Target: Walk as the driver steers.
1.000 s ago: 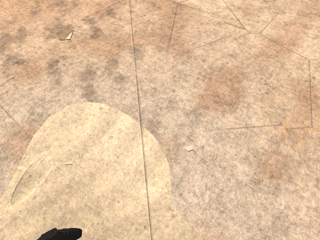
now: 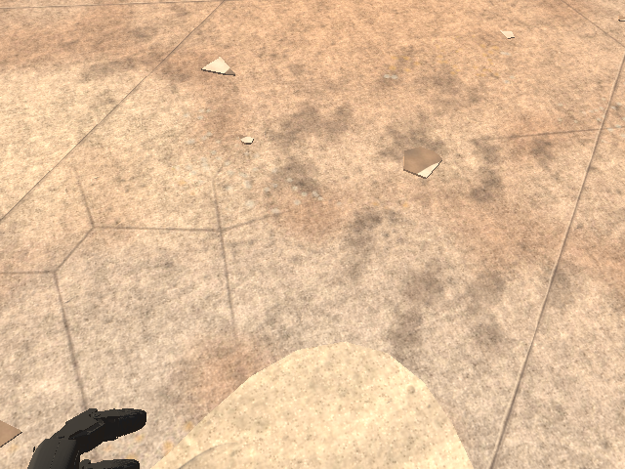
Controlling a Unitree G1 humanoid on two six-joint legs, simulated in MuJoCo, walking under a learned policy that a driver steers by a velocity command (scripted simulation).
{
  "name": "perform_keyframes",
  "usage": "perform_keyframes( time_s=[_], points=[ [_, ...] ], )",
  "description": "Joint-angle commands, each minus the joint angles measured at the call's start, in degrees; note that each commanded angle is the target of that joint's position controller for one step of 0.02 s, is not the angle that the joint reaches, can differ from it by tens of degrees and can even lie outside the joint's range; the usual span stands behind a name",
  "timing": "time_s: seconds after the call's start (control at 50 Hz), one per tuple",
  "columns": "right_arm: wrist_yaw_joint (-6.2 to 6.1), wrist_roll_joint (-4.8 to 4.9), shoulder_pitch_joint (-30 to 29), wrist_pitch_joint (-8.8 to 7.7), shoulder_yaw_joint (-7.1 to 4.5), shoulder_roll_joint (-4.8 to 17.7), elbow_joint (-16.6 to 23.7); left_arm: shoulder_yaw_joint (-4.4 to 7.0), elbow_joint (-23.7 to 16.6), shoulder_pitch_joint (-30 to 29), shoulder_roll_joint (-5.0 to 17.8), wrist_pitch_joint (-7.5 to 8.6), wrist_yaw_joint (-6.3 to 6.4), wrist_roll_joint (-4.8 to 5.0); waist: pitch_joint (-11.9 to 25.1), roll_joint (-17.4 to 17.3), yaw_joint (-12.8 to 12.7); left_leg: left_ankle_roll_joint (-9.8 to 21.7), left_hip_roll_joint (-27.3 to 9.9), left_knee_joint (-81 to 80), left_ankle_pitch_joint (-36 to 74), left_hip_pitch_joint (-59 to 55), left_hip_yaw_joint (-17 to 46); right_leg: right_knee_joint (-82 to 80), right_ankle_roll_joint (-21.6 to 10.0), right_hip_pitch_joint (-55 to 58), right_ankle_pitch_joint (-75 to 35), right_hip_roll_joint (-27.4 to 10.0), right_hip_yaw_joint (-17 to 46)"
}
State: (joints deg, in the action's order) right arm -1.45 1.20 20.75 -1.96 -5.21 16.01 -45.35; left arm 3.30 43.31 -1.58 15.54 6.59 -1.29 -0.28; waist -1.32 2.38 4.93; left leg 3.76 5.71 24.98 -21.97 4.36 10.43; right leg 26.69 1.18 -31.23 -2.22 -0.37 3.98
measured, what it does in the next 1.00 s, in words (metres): walks ahead, turning right: right foot, then left foot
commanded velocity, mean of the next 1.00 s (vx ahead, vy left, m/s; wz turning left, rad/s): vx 0.08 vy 0.00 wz -0.27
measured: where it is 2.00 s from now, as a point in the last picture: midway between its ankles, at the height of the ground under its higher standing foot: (427, 468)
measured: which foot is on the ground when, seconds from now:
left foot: down 0.00-0.04, up 0.06-0.36, down 0.38-0.72, up 0.74-1.00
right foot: up 0.00-0.02, down 0.04-0.40, up 0.42-0.68, down 0.70-1.00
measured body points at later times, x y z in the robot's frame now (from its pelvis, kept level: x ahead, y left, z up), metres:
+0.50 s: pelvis +0.12 -0.02 +0.00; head +0.15 +0.00 +0.45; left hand +0.25 +0.26 -0.12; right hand +0.25 -0.30 -0.09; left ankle +0.14 +0.11 -0.73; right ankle +0.13 -0.13 -0.69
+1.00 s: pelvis +0.13 -0.06 +0.01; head +0.16 -0.10 +0.46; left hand +0.37 +0.16 -0.08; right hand +0.18 -0.39 -0.10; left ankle +0.21 +0.09 -0.68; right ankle +0.12 -0.15 -0.73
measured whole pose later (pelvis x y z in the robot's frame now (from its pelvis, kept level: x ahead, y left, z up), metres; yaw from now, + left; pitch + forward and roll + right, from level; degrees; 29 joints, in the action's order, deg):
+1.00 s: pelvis +0.13 -0.06 +0.01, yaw -21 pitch +3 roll +2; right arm -2.8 -0.3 7.5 0.3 -5.2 17.7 -41.0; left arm 3.8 38.5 10.1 17.7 -1.8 1.4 0.5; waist -2.0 -0.7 -0.6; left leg -5.1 0.4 52.0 -19.7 29.8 4.6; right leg 26.6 -3.6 -17.8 11.1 4.0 6.4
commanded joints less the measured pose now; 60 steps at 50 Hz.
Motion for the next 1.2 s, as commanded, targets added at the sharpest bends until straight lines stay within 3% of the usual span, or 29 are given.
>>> perform_keyframes(
  time_s=[0.02,0.04,0.06,0.08,0.1,0.14,0.18,0.24,0.34,0.38,0.4,0.42,0.44,0.5,0.58,0.68,0.7,0.72,0.74,0.76,0.8,0.82,0.96,1.02,1.08,1.14,1.16,1.18,1.2],
  points=[
    [-0.77,0.04,-2.97,0.39,-1.69,7.49,4.61,2.73,-2.62,4.39,8.51,1.73,0.19,-0.77,5.60,-9.97,-6.33,2.76,-8.95,9.27,34.89,2.03,9.50,-4.60,-3.07,14.37,-3.74,0.93,-1.86],
    [-0.67,-0.75,-4.24,0.21,-0.69,4.78,6.83,3.44,-2.10,11.61,11.88,1.89,0.51,-2.15,13.68,-5.66,-9.22,0.00,-5.47,22.90,26.27,9.27,6.69,-0.29,-6.82,29.92,-18.95,-8.15,4.86],
    [-0.56,-0.79,8.01,-0.07,0.52,0.30,6.25,3.64,-1.20,15.81,14.35,0.90,0.60,-2.84,23.91,11.28,-4.96,-4.18,2.85,42.27,-17.17,25.84,0.93,2.54,-18.05,50.48,-36.30,-24.76,24.24],
    [-0.27,-0.04,12.24,-0.18,-0.01,6.26,5.09,3.41,-0.59,17.11,12.10,-0.05,0.08,-0.53,28.09,12.96,-4.97,-5.26,-0.37,51.45,-19.25,30.85,2.37,-0.15,-20.87,51.32,-21.89,-26.91,34.92],
    [-0.36,0.39,6.44,0.45,-0.80,9.10,4.62,2.21,-1.84,14.03,7.84,-0.72,0.11,-0.18,20.15,7.32,-6.83,-6.50,-2.26,54.18,-14.95,33.73,1.76,-2.17,-18.57,44.73,-14.58,-22.51,27.69],
    [-0.82,-0.94,-1.20,1.90,-0.47,7.91,5.43,-0.12,-1.71,7.94,2.83,-1.82,-0.19,-0.88,10.22,1.34,-5.83,-7.25,-5.96,47.25,-9.47,30.56,-1.32,-4.86,-15.31,28.73,-11.33,-15.82,16.36],
    [-0.69,-1.41,-1.54,2.74,0.30,4.60,6.13,-0.16,-0.88,4.53,3.83,-2.43,-0.45,-0.98,6.16,4.14,-2.56,-7.09,-8.20,32.85,-7.81,21.60,-4.62,-7.57,-13.45,17.38,-13.16,-11.21,10.68],
    [-1.08,-1.57,-2.41,2.20,1.17,2.62,5.92,1.45,-0.13,5.55,8.41,-3.32,-0.04,-0.36,9.42,6.45,-3.00,-7.70,-5.85,18.22,-2.13,13.16,-7.86,-7.05,-14.53,17.15,-20.78,-9.87,9.11],
    [-0.96,-1.65,-5.84,3.00,0.40,4.90,6.32,2.18,-1.23,4.70,10.22,-5.77,1.00,1.54,6.76,5.23,-2.64,-4.32,-4.14,4.61,10.67,5.41,-8.60,-8.83,-11.51,11.07,11.62,-8.72,13.59],
    [-1.35,-2.68,-5.69,2.73,-0.47,8.24,7.87,1.26,-1.30,6.39,7.26,-5.96,1.22,1.23,5.73,0.77,-2.34,-0.30,-11.93,-0.78,11.20,-0.48,-2.41,-3.75,-7.12,3.95,21.55,-5.30,12.55],
    [-1.53,-3.14,-5.83,2.94,-1.51,11.75,7.54,0.94,-2.24,7.83,5.22,-5.81,1.24,1.21,4.94,-9.69,-4.38,4.08,-18.57,-3.89,9.60,0.58,3.82,3.41,-4.07,-0.62,27.99,0.97,4.22],
    [-1.38,-3.51,-6.42,2.81,-1.58,10.87,7.75,1.04,-2.31,7.92,5.74,-5.58,1.35,1.33,4.41,-16.25,-3.48,8.44,-24.53,-8.28,12.80,3.40,10.15,14.34,-2.00,-0.76,30.51,4.01,-2.14],
    [-1.55,-3.78,-8.24,2.23,-1.19,9.55,8.66,2.09,-2.25,8.44,7.99,-5.65,1.35,1.35,4.02,-16.30,-3.23,10.81,-27.45,-8.23,20.77,3.27,11.55,25.79,-0.63,-2.82,34.88,2.45,-1.96],
    [-1.74,-1.81,-13.66,0.97,-0.51,7.19,9.57,2.97,-0.50,13.00,7.64,-7.61,1.86,1.37,3.84,-10.09,-5.86,8.13,-23.92,-4.54,35.11,1.74,1.88,36.37,2.23,-5.53,31.34,-0.13,-0.73],
    [-1.64,-1.68,-13.51,2.17,-1.40,8.80,8.62,1.47,-3.62,9.30,4.34,-8.34,0.61,1.77,4.99,-11.91,-3.89,7.05,-20.89,-3.42,35.74,2.81,-6.53,24.07,3.39,1.43,25.31,-0.96,-5.68],
    [-1.29,0.25,-13.11,2.40,-2.11,10.50,7.34,2.51,-4.71,12.74,6.82,-8.77,-0.97,1.42,6.55,-12.10,-5.77,4.14,-22.28,2.95,30.02,4.56,-9.01,4.46,-0.72,14.17,14.48,1.68,-10.04],
    [-0.98,0.22,-10.31,2.08,-1.79,9.00,5.99,3.16,-4.26,14.67,8.07,-8.80,-0.40,1.02,6.68,-8.92,-6.15,0.69,-20.34,7.94,23.48,8.37,-11.79,-0.88,-2.54,20.23,7.80,2.27,-7.96],
    [-0.56,-1.78,-8.14,1.84,-1.07,6.11,6.19,4.80,-5.02,16.07,14.19,-8.73,0.61,0.95,7.23,4.59,-4.95,-5.21,-14.99,22.34,6.45,19.93,-17.66,-4.00,-6.76,29.50,-11.15,-8.31,7.52],
    [-0.90,-3.25,-13.84,1.55,0.09,3.78,10.41,5.53,-6.41,16.93,19.46,-8.14,0.54,-0.82,7.88,16.61,-6.82,-8.52,-6.04,35.38,-18.73,34.54,-14.14,-5.55,-19.92,31.75,-24.04,-22.04,27.75],
    [-1.18,-2.20,-17.05,1.46,-0.79,7.09,10.39,4.66,-6.59,18.19,16.41,-6.98,0.14,-1.81,11.04,8.00,-10.02,-8.02,-6.81,43.95,-18.71,35.33,-6.84,-6.63,-23.04,31.43,-19.28,-21.92,26.79],
    [-1.84,-1.32,-15.33,1.92,-1.47,8.00,8.61,3.83,-6.90,12.65,13.44,-6.02,0.80,-0.18,7.12,2.97,-6.57,-6.94,-8.47,43.64,-8.97,36.03,-5.54,-6.15,-16.79,27.54,-9.21,-15.29,17.78],
    [-2.33,-1.73,-14.93,2.23,-1.77,8.63,8.20,3.23,-7.37,10.22,11.86,-6.33,1.32,0.88,5.90,3.14,-5.70,-7.24,-8.89,41.48,-5.38,35.60,-5.14,-6.32,-14.93,25.69,-7.09,-13.70,16.14],
    [-1.49,-1.51,-14.36,1.46,-0.75,5.31,8.29,3.23,-8.59,10.63,11.88,-7.74,3.18,0.93,7.06,4.63,-5.58,-9.11,-5.66,26.82,3.15,28.85,-5.22,-6.47,-14.18,23.27,0.26,-9.54,15.97],
    [-0.83,-1.21,-15.03,1.01,-0.71,5.71,8.64,3.57,-9.25,10.24,12.56,-8.17,3.01,0.77,6.05,5.94,-6.11,-9.00,-4.66,20.47,2.61,24.69,-4.88,-6.55,-14.39,20.44,5.40,-9.11,19.15],
    [0.11,-0.46,-14.95,0.08,-0.93,6.57,9.12,3.48,-9.67,10.50,12.26,-8.31,2.50,1.21,5.71,7.02,-6.66,-7.57,-3.75,13.97,1.51,20.09,-5.69,-8.81,-14.48,17.57,25.26,-7.91,23.78],
    [0.85,0.25,-11.35,-1.54,-1.24,6.19,8.47,2.98,-9.98,9.37,11.39,-8.31,2.39,1.60,3.91,6.87,-3.63,-4.87,-3.42,0.76,5.75,9.71,-6.96,-7.58,-12.55,12.62,34.90,-5.08,26.01],
    [0.84,0.03,-8.48,-2.00,-1.58,6.87,7.48,2.39,-10.05,9.54,9.65,-8.15,2.56,1.50,4.41,5.15,-2.34,-3.34,-5.87,-3.32,7.98,2.96,-6.29,-4.37,-10.32,8.96,36.54,-3.03,23.81],
    [0.60,-1.19,-3.78,-2.28,-1.96,9.22,6.86,1.09,-10.28,10.57,5.59,-7.77,2.58,1.06,7.64,-2.18,-1.55,0.13,-15.91,-5.95,1.70,-5.91,3.25,8.28,-6.74,2.19,40.06,1.03,17.39],
    [1.04,-3.07,-0.12,-2.28,-2.87,14.17,5.60,0.86,-12.58,9.88,4.54,-6.84,2.49,1.65,5.03,-14.71,-2.17,7.32,-25.18,-12.18,-12.60,-7.31,22.02,21.40,-4.48,-10.29,38.75,8.79,5.90]
  ],
)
